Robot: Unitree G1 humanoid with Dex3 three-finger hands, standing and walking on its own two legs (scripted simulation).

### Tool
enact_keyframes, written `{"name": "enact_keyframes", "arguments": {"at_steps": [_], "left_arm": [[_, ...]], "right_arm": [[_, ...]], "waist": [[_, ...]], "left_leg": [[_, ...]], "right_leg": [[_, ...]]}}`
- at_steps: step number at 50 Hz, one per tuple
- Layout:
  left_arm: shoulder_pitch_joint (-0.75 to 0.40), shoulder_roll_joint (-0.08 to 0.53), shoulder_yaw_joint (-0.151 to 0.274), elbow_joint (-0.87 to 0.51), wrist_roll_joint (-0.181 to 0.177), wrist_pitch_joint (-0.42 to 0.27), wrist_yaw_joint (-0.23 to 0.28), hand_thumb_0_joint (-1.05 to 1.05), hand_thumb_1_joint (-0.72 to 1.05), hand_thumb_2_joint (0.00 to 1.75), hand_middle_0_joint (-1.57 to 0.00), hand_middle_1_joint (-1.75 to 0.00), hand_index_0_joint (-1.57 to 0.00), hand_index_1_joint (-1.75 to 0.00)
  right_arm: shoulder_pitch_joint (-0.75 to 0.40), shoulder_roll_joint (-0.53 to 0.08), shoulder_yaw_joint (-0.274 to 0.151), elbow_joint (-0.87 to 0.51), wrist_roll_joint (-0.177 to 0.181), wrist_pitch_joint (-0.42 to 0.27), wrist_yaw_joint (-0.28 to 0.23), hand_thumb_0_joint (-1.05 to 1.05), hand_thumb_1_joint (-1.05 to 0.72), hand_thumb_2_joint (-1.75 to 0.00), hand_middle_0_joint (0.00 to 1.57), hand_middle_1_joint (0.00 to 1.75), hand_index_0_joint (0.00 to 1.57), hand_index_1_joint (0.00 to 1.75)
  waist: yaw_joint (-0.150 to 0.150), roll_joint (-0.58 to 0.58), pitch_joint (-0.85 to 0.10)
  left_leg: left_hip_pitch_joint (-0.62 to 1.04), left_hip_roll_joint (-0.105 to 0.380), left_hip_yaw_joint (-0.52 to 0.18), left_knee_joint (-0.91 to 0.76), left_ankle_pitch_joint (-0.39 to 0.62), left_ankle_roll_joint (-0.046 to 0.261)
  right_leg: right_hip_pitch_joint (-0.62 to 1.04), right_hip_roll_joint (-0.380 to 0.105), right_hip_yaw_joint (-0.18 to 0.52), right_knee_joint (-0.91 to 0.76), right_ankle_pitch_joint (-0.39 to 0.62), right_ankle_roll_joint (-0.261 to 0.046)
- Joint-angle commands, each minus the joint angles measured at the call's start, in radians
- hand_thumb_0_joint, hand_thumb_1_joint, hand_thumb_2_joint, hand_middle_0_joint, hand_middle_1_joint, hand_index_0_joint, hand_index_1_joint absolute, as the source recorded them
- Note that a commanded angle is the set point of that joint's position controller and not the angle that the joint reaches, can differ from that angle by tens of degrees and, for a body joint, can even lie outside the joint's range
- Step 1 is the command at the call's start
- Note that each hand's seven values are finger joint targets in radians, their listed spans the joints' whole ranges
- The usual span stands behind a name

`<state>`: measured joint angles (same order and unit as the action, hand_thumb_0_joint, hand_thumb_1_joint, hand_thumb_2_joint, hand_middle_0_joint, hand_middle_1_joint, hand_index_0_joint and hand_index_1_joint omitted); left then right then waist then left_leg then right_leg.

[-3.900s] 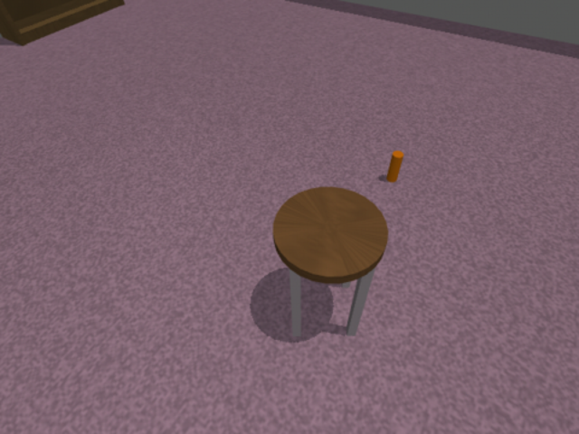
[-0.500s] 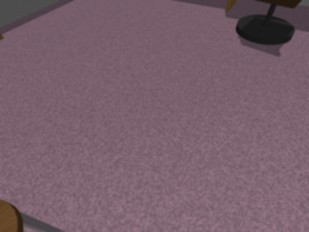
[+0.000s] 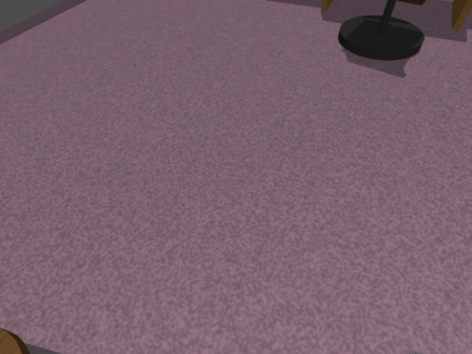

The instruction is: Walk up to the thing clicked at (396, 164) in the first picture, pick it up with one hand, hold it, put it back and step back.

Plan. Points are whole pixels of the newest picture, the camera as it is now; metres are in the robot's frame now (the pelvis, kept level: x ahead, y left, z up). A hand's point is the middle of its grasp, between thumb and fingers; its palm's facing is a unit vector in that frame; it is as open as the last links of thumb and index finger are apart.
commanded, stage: walk up
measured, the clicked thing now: out of the picture +0.44 +1.37 -0.69
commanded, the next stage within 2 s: stand in 0.86 s
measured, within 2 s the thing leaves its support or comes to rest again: neither
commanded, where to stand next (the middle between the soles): +0.06 +0.00 m, yaw +3 degrees
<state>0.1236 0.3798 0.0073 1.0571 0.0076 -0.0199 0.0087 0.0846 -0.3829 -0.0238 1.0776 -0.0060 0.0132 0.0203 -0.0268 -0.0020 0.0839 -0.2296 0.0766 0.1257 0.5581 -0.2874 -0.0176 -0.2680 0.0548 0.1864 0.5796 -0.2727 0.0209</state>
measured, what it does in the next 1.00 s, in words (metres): stands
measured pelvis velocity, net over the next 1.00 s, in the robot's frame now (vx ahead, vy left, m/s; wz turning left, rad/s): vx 0.02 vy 0.01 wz -0.03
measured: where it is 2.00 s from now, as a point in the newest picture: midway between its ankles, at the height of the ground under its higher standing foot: outside the picture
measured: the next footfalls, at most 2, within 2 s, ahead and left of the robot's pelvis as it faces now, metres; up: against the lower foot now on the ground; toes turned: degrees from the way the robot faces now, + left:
none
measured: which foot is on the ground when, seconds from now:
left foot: down 0.00-1.00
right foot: down 0.00-1.00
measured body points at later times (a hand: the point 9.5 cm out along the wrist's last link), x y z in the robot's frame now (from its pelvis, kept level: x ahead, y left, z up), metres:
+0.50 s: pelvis +0.01 +0.00 +0.00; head +0.04 -0.01 +0.45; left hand +0.12 +0.31 -0.12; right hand +0.10 -0.31 -0.13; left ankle +0.01 +0.13 -0.73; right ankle +0.03 -0.14 -0.73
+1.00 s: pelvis +0.02 +0.01 +0.01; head +0.04 +0.00 +0.45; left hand +0.14 +0.30 -0.12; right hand +0.08 -0.31 -0.13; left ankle +0.01 +0.13 -0.73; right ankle +0.03 -0.12 -0.73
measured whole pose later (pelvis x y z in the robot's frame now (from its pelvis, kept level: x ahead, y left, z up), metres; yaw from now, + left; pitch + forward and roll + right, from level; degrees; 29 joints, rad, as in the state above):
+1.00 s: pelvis +0.02 +0.01 +0.01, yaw -2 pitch -3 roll +0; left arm 0.10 0.36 0.00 1.05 0.01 -0.01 0.00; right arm 0.09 -0.37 -0.04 1.08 0.00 0.03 0.01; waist -0.05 0.01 0.09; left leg -0.14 0.08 0.16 0.49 -0.29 -0.02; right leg -0.20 0.03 0.13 0.51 -0.26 0.01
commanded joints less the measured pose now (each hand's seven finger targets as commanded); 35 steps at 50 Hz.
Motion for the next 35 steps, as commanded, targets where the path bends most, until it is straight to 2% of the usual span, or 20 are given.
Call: {"name": "enact_keyframes", "arguments": {"at_steps": [1, 7, 12, 14, 17, 18, 20, 25, 27, 30, 33, 34, 35], "left_arm": [[-0.024, 0.221, 0.045, -0.06, -0.004, -0.021, 0.016, 0.0, 0.9, 0.9, -0.2, -0.3, -0.2, -0.3], [-0.029, 0.218, 0.044, -0.065, -0.001, -0.02, 0.019, 0.0, 0.9, 0.9, -0.2, -0.3, -0.2, -0.3], [-0.003, 0.216, 0.044, -0.06, 0.0, -0.019, 0.022, 0.0, 0.9, 0.9, -0.2, -0.3, -0.2, -0.3], [-0.021, 0.227, 0.047, -0.067, 0.001, -0.02, 0.023, 0.0, 0.9, 0.9, -0.2, -0.3, -0.2, -0.3], [-0.033, 0.238, 0.048, -0.077, 0.006, -0.022, 0.024, 0.0, 0.9, 0.9, -0.2, -0.3, -0.2, -0.3], [-0.044, 0.239, 0.046, -0.083, 0.006, -0.022, 0.024, 0.0, 0.9, 0.9, -0.2, -0.3, -0.2, -0.3], [-0.051, 0.226, 0.044, -0.089, 0.003, -0.022, 0.023, 0.0, 0.9, 0.9, -0.2, -0.3, -0.2, -0.3], [-0.008, 0.21, 0.044, -0.083, 0.004, -0.018, 0.023, 0.0, 0.9, 0.9, -0.2, -0.3, -0.2, -0.3], [-0.003, 0.212, 0.047, -0.088, 0.003, -0.017, 0.022, 0.0, 0.9, 0.9, -0.2, -0.3, -0.2, -0.3], [-0.007, 0.226, 0.051, -0.092, 0.006, -0.018, 0.023, 0.0, 0.9, 0.9, -0.2, -0.3, -0.2, -0.3], [-0.026, 0.255, 0.052, -0.108, 0.012, -0.024, 0.026, 0.0, 0.9, 0.9, -0.2, -0.3, -0.2, -0.3], [-0.035, 0.256, 0.052, -0.111, 0.012, -0.024, 0.027, 0.0, 0.9, 0.9, -0.2, -0.3, -0.2, -0.3], [-0.047, 0.255, 0.051, -0.117, 0.011, -0.025, 0.027, 0.0, 0.9, 0.9, -0.2, -0.3, -0.2, -0.3]], "right_arm": [[-0.08, -0.226, -0.057, -0.072, 0.003, -0.024, -0.011, 0.0, -0.9, -0.9, 0.2, 0.3, 0.2, 0.3], [-0.064, -0.223, -0.065, -0.064, 0.004, -0.019, -0.01, 0.0, -0.9, -0.9, 0.2, 0.3, 0.2, 0.3], [-0.086, -0.225, -0.069, -0.073, 0.005, -0.015, -0.011, 0.0, -0.9, -0.9, 0.2, 0.3, 0.2, 0.3], [-0.095, -0.215, -0.068, -0.079, 0.005, -0.01, -0.011, 0.0, -0.9, -0.9, 0.2, 0.3, 0.2, 0.3], [-0.09, -0.201, -0.069, -0.079, 0.008, -0.005, -0.009, 0.0, -0.9, -0.9, 0.2, 0.3, 0.2, 0.3], [-0.083, -0.195, -0.065, -0.076, 0.007, -0.006, -0.008, 0.0, -0.9, -0.9, 0.2, 0.3, 0.2, 0.3], [-0.062, -0.204, -0.068, -0.067, 0.006, -0.011, -0.007, 0.0, -0.9, -0.9, 0.2, 0.3, 0.2, 0.3], [-0.083, -0.236, -0.079, -0.081, -0.001, -0.015, -0.008, 0.0, -0.9, -0.9, 0.2, 0.3, 0.2, 0.3], [-0.092, -0.235, -0.08, -0.092, -0.002, -0.013, -0.009, 0.0, -0.9, -0.9, 0.2, 0.3, 0.2, 0.3], [-0.103, -0.217, -0.079, -0.102, 0.003, -0.005, -0.008, 0.0, -0.9, -0.9, 0.2, 0.3, 0.2, 0.3], [-0.096, -0.191, -0.073, -0.108, 0.006, 0.0, -0.005, 0.0, -0.9, -0.9, 0.2, 0.3, 0.2, 0.3], [-0.083, -0.186, -0.073, -0.104, 0.008, -0.001, -0.004, 0.0, -0.9, -0.9, 0.2, 0.3, 0.2, 0.3], [-0.067, -0.184, -0.07, -0.099, 0.006, -0.002, -0.003, 0.0, -0.9, -0.9, 0.2, 0.3, 0.2, 0.3]], "waist": [[0.006, 0.018, -0.109], [-0.006, 0.0, -0.135], [0.006, 0.016, -0.142], [-0.001, -0.014, -0.112], [-0.009, -0.046, -0.124], [-0.013, -0.057, -0.116], [-0.019, -0.034, -0.133], [0.001, 0.018, -0.15], [0.002, 0.037, -0.132], [0.002, 0.013, -0.119], [-0.008, -0.061, -0.109], [-0.014, -0.075, -0.12], [-0.018, -0.083, -0.124]], "left_leg": [[0.116, 0.087, -0.11, -0.121, -0.02, 0.078], [0.156, 0.088, -0.107, -0.124, 0.006, 0.084], [0.173, 0.105, -0.091, -0.107, 0.062, 0.096], [0.144, 0.073, -0.075, -0.084, 0.032, 0.08], [0.155, 0.038, -0.074, -0.049, 0.001, 0.065], [0.17, 0.031, -0.081, -0.061, 0.002, 0.064], [0.189, 0.055, -0.1, -0.099, 0.024, 0.07], [0.189, 0.137, -0.107, -0.145, 0.074, 0.117], [0.159, 0.135, -0.094, -0.141, 0.062, 0.117], [0.14, 0.085, -0.062, -0.074, 0.019, 0.088], [0.142, 0.011, -0.063, -0.011, -0.02, 0.057], [0.143, 0.005, -0.07, -0.017, -0.032, 0.054], [0.152, 0.004, -0.077, -0.033, -0.026, 0.054]], "right_leg": [[-0.052, -0.086, 0.051, -0.083, 0.248, -0.076], [-0.057, -0.087, 0.057, -0.077, 0.272, -0.075], [-0.042, -0.075, 0.025, -0.048, 0.316, -0.069], [-0.058, -0.091, 0.075, -0.087, 0.311, -0.081], [-0.065, -0.122, 0.156, -0.133, 0.281, -0.11], [-0.095, -0.125, 0.171, -0.144, 0.272, -0.107], [-0.084, -0.108, 0.136, -0.12, 0.274, -0.093], [-0.046, -0.053, -0.003, -0.014, 0.306, -0.058], [-0.036, -0.052, -0.007, -0.009, 0.303, -0.057], [-0.034, -0.08, 0.059, -0.064, 0.317, -0.088], [-0.077, -0.135, 0.221, -0.156, 0.288, -0.132], [-0.06, -0.139, 0.235, -0.167, 0.28, -0.14], [-0.064, -0.139, 0.234, -0.168, 0.283, -0.133]]}}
